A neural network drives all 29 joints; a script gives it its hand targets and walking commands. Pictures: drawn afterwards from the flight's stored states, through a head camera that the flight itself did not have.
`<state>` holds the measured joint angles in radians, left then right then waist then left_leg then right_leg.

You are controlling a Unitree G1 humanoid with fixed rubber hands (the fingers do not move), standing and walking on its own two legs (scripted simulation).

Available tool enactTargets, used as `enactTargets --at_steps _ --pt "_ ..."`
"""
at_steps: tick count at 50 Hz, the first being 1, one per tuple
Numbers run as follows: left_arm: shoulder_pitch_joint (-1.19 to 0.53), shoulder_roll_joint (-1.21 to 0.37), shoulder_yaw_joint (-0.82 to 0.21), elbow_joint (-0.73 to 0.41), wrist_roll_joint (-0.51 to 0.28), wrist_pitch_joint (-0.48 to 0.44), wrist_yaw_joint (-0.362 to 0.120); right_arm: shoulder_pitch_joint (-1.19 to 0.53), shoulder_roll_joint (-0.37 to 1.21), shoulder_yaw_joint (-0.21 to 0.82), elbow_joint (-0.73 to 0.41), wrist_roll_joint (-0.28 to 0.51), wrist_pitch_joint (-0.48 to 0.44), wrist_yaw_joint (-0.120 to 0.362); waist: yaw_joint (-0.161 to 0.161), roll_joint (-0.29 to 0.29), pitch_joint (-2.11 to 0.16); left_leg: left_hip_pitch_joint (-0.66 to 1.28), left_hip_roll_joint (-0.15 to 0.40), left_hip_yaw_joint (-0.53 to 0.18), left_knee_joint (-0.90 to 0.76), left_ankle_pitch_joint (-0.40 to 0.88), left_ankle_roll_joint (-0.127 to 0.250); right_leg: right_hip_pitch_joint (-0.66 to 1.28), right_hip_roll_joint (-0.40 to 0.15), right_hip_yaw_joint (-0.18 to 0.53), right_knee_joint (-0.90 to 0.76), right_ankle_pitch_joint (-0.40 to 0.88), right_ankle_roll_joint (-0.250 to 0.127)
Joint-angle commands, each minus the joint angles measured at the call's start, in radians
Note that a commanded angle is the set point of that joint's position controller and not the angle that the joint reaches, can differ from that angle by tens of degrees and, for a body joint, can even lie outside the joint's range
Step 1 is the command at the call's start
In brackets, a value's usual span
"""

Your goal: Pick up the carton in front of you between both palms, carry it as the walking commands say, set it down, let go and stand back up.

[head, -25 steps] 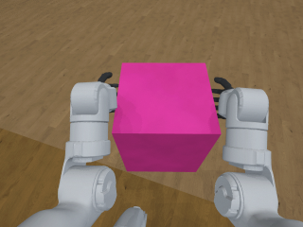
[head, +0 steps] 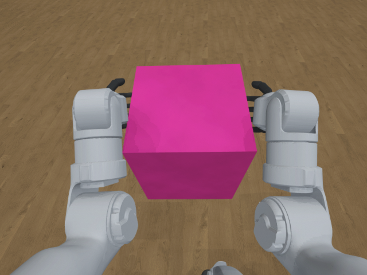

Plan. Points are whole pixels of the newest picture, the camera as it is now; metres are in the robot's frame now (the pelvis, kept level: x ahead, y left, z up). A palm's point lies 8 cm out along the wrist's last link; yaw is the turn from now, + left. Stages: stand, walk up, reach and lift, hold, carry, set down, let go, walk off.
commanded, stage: carry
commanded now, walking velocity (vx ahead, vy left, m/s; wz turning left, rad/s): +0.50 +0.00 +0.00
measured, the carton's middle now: (188, 139) +0.41 -0.02 +0.09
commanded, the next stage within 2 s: none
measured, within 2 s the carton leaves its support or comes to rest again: neither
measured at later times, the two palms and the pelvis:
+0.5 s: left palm (110, 28) +0.72 +0.17 +0.21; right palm (212, 27) +0.72 -0.12 +0.20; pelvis +0.33 +0.02 +0.02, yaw +1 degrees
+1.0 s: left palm (134, 27) +0.95 +0.13 +0.12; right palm (208, 25) +0.97 -0.15 +0.11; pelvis +0.65 -0.02 +0.04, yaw +3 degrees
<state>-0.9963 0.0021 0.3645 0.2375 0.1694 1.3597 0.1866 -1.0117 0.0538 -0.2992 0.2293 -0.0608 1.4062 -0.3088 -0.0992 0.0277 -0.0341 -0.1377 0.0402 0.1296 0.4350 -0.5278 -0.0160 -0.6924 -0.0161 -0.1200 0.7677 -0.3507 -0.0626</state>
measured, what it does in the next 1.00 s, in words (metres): climbs: right foot, then left foot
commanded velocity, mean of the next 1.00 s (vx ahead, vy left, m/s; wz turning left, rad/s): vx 0.50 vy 0.00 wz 0.00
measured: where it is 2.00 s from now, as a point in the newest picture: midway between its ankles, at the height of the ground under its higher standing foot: (171, 125)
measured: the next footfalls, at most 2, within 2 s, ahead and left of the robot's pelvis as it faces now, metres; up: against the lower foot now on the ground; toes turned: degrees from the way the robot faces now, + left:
right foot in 0.02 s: +0.21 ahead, -0.10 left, +0.03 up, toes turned -6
left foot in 0.42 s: +0.46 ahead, +0.10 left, +0.03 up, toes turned +7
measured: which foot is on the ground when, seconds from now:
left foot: down 0.00-0.06, up 0.08-0.40, down 0.42-0.86, up 0.88-1.00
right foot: up 0.00-0.00, down 0.02-0.44, up 0.46-0.84, down 0.86-1.00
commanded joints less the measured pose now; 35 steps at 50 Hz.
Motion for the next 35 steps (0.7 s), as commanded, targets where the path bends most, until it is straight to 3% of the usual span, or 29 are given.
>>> enactTargets --at_steps 1,2,3,4,5,6,7,8,10,13,16,18,20,21,22,23,24,26,27,29,32,35 --pt "-0.636 -1.075 -0.461 0.083 -0.448 0.011 -0.270 -0.701 1.118 0.435 0.061 0.447 -0.031 0.451 0.163 0.091 -0.502 0.031 0.143 0.016 0.251 0.951 0.091 0.591 0.127 -0.170 -0.182 0.102 -0.028" --pt "-0.614 -1.094 -0.462 0.099 -0.463 0.002 -0.281 -0.711 1.108 0.414 0.080 0.426 -0.037 0.453 0.204 0.038 -0.569 -0.168 0.096 0.016 0.432 0.843 0.048 0.847 0.052 -0.004 -0.185 0.023 -0.068" --pt "-0.635 -1.106 -0.477 0.068 -0.478 -0.013 -0.290 -0.712 1.123 0.419 0.065 0.413 -0.043 0.457 0.208 -0.203 -0.606 -0.404 -0.010 -0.008 0.732 0.450 0.007 0.944 -0.239 0.538 -0.309 -0.104 -0.186" --pt "-0.637 -1.132 -0.469 0.083 -0.495 -0.013 -0.302 -0.727 1.086 0.403 0.056 0.402 -0.052 0.451 0.188 -0.272 -0.538 -0.584 -0.121 -0.102 0.940 0.038 0.019 0.945 -0.309 0.790 -0.422 0.235 -0.268" --pt "-0.685 -1.149 -0.480 0.051 -0.530 -0.014 -0.313 -0.728 1.082 0.414 0.039 0.389 -0.062 0.441 0.194 -0.178 -0.517 -0.653 -0.075 -0.169 1.052 0.025 0.048 0.940 -0.315 0.704 -0.347 0.400 -0.291" --pt "-0.734 -1.178 -0.503 0.011 -0.565 -0.018 -0.322 -0.716 1.073 0.402 0.016 0.377 -0.072 0.429 0.200 -0.073 -0.493 -0.692 -0.041 -0.172 1.055 0.045 0.059 0.905 -0.308 0.614 -0.303 0.505 -0.273" --pt "-0.784 -1.203 -0.524 -0.029 -0.594 -0.024 -0.328 -0.710 1.065 0.390 -0.002 0.362 -0.080 0.417 0.187 -0.030 -0.480 -0.699 -0.016 -0.176 0.981 0.078 0.068 0.867 -0.289 0.548 -0.311 0.458 -0.228" --pt "-0.828 -1.229 -0.540 -0.050 -0.621 -0.026 -0.333 -0.725 1.047 0.383 -0.031 0.351 -0.086 0.404 0.170 -0.047 -0.475 -0.683 -0.001 -0.175 0.906 0.104 0.070 0.835 -0.268 0.499 -0.329 0.392 -0.191" --pt "-0.854 -1.255 -0.551 -0.057 -0.650 -0.029 -0.339 -0.744 1.015 0.384 -0.080 0.334 -0.096 0.379 0.162 -0.093 -0.479 -0.643 0.000 -0.151 0.775 0.106 0.064 0.792 -0.259 0.430 -0.352 0.348 -0.171" --pt "-0.828 -1.251 -0.540 -0.037 -0.641 -0.023 -0.336 -0.765 0.984 0.405 -0.125 0.320 -0.103 0.351 0.169 -0.131 -0.477 -0.585 0.003 -0.109 0.504 0.180 0.054 0.768 -0.246 0.304 -0.369 0.433 -0.176" --pt "-0.773 -1.209 -0.529 -0.029 -0.597 -0.009 -0.323 -0.747 0.969 0.441 -0.145 0.313 -0.089 0.338 0.171 -0.164 -0.480 -0.430 -0.024 -0.053 0.253 0.395 0.052 0.734 -0.200 0.162 -0.358 0.518 -0.116" --pt "-0.730 -1.186 -0.528 -0.007 -0.563 -0.001 -0.316 -0.727 0.977 0.460 -0.125 0.320 -0.074 0.346 0.165 -0.164 -0.469 -0.335 -0.054 -0.013 0.126 0.477 0.057 0.745 -0.187 0.114 -0.326 0.587 -0.086" --pt "-0.688 -1.169 -0.528 0.022 -0.539 0.004 -0.312 -0.711 0.993 0.471 -0.081 0.343 -0.061 0.362 0.114 -0.134 -0.506 -0.130 -0.088 0.054 -0.031 0.571 0.070 0.751 -0.141 0.026 -0.156 0.752 -0.032" --pt "-0.673 -1.157 -0.521 0.042 -0.528 0.005 -0.311 -0.686 0.999 0.469 -0.046 0.352 -0.058 0.373 0.078 -0.096 -0.543 0.067 -0.057 0.035 -0.021 0.572 0.081 0.643 -0.118 0.000 -0.023 0.687 0.002" --pt "-0.670 -1.141 -0.514 0.061 -0.527 0.008 -0.311 -0.671 1.000 0.464 -0.019 0.361 -0.056 0.384 0.044 -0.018 -0.592 0.280 0.115 -0.187 0.042 0.620 0.119 0.441 -0.098 0.020 0.143 0.406 0.033" --pt "-0.678 -1.154 -0.507 0.070 -0.526 0.014 -0.311 -0.674 0.977 0.454 0.002 0.362 -0.063 0.388 0.028 0.249 -0.678 0.544 0.327 -0.601 0.041 0.681 0.276 0.114 0.034 0.060 0.363 -0.057 0.059" --pt "-0.685 -1.135 -0.496 0.070 -0.513 0.014 -0.309 -0.660 0.994 0.440 0.010 0.373 -0.062 0.395 0.011 0.261 -0.630 0.574 0.327 -0.685 -0.015 0.640 0.316 -0.057 0.067 0.107 0.509 -0.189 0.053" --pt "-0.692 -1.157 -0.486 0.054 -0.506 0.007 -0.304 -0.702 1.063 0.445 -0.041 0.408 -0.065 0.417 0.003 0.058 -0.549 0.492 0.290 -0.542 -0.001 0.733 0.277 -0.126 0.003 0.146 0.498 -0.115 0.042" --pt "-0.681 -1.169 -0.477 0.048 -0.501 0.002 -0.302 -0.733 1.093 0.449 -0.065 0.428 -0.068 0.426 0.008 0.023 -0.518 0.433 0.282 -0.493 -0.019 0.763 0.250 -0.113 -0.024 0.149 0.429 -0.072 0.044" --pt "-0.646 -1.191 -0.470 0.049 -0.479 -0.015 -0.296 -0.751 1.149 0.454 -0.070 0.454 -0.076 0.441 0.028 0.054 -0.516 0.374 0.264 -0.415 -0.068 0.733 0.211 -0.045 -0.038 0.140 0.301 -0.032 0.055" --pt "-0.598 -1.220 -0.485 0.037 -0.456 -0.049 -0.285 -0.706 1.201 0.461 -0.043 0.458 -0.093 0.462 0.037 0.090 -0.500 0.360 0.249 -0.318 -0.108 0.751 0.209 -0.013 -0.024 0.089 0.137 -0.004 0.067" --pt "-0.520 -1.251 -0.520 0.016 -0.444 -0.078 -0.283 -0.597 1.237 0.467 -0.014 0.427 -0.114 0.477 0.057 0.123 -0.456 0.336 0.202 -0.201 -0.122 0.814 0.165 0.041 -0.019 0.034 -0.058 0.145 0.070"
